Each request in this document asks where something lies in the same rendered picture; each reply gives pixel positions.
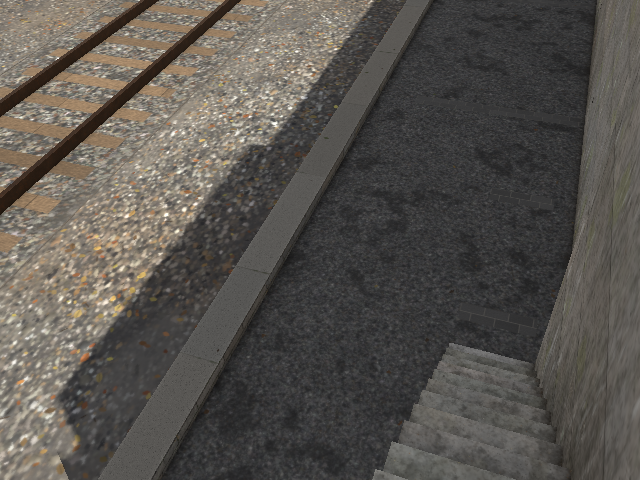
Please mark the stairs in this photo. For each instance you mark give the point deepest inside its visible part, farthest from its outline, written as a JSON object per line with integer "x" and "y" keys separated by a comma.
{"x": 481, "y": 417}

